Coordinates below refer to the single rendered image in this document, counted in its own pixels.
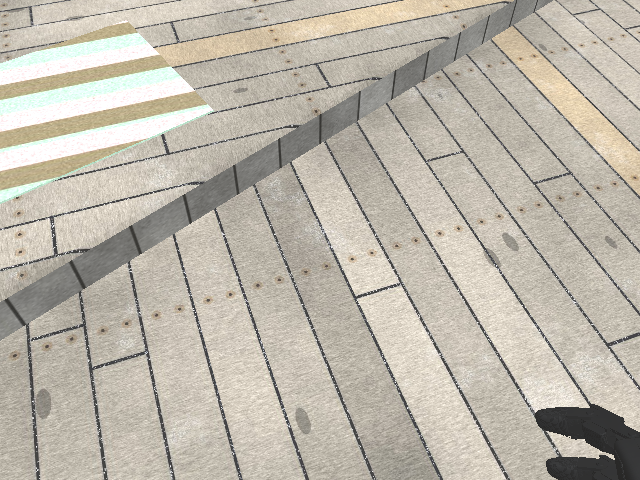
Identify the robot right hand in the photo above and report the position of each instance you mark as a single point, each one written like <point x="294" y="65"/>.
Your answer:
<point x="601" y="429"/>

